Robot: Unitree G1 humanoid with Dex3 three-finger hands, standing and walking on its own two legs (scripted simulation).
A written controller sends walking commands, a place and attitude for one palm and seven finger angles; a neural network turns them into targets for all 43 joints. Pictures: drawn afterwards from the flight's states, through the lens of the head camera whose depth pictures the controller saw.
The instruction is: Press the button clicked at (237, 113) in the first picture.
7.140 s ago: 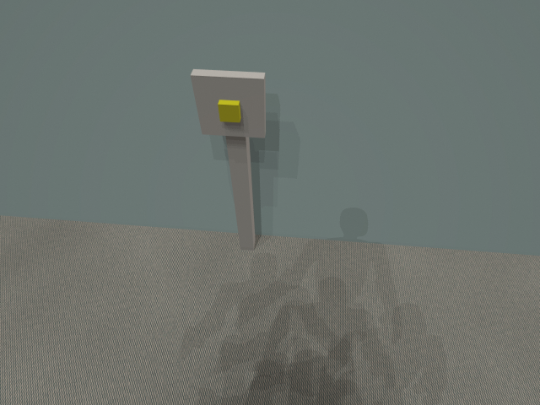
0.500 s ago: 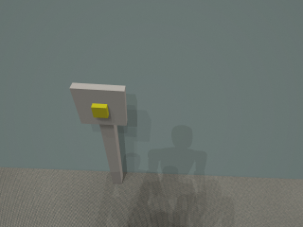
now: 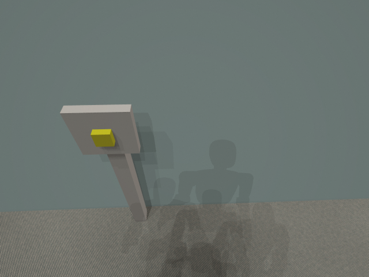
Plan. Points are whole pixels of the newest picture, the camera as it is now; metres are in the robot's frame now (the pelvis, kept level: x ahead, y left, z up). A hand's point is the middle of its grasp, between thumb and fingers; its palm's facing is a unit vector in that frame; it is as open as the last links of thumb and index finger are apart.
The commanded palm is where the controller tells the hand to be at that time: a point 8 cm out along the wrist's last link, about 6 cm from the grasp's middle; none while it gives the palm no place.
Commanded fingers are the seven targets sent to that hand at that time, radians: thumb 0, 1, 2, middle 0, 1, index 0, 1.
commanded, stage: come to a stop and stand still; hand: left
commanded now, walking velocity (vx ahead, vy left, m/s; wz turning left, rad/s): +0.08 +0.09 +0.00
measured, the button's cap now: (103, 137) +0.48 +0.25 -0.01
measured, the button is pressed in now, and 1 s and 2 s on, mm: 0 0 0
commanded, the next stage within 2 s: look again from close up in 0.50 s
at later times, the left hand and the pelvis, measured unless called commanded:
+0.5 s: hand out of the picture -0.06 +0.17 -0.17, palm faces +0.07 -0.98 -0.18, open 7.4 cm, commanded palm none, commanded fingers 0.00 0.90 0.90 -0.20 -0.30 -0.20 -0.30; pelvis -0.01 +0.01 +0.01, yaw +1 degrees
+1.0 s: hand out of the picture +0.02 +0.18 -0.16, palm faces +0.06 -0.98 -0.22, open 7.3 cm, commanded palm none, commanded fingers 0.00 0.90 0.90 -0.20 -0.30 -0.20 -0.30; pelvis +0.02 +0.01 +0.01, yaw +2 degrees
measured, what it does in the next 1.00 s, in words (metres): stands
